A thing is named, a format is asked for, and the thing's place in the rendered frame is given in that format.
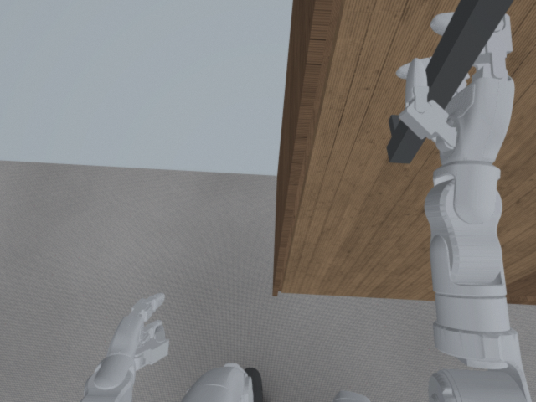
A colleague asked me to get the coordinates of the left robot hand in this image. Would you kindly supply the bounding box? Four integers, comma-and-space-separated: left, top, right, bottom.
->
106, 293, 169, 371

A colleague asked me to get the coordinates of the robot left foot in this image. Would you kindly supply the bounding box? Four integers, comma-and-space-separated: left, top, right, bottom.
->
245, 368, 262, 402

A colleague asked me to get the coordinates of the right robot forearm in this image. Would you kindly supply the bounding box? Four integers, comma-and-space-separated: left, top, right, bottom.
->
425, 161, 532, 402

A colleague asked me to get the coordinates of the right robot hand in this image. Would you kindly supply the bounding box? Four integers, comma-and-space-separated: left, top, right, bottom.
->
396, 12, 514, 165

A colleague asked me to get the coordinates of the left robot thigh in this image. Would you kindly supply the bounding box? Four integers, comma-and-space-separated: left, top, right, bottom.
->
181, 367, 252, 402

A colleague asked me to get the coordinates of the handle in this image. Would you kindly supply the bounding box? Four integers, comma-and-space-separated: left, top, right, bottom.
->
387, 0, 513, 163

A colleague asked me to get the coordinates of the wardrobe door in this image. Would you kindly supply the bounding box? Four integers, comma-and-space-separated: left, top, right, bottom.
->
281, 0, 536, 301
506, 271, 536, 296

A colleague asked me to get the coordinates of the robot right upper arm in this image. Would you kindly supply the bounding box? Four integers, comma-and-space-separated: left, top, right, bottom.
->
428, 368, 527, 402

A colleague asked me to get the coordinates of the left robot forearm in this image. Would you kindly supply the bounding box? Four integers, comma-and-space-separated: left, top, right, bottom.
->
80, 354, 136, 402

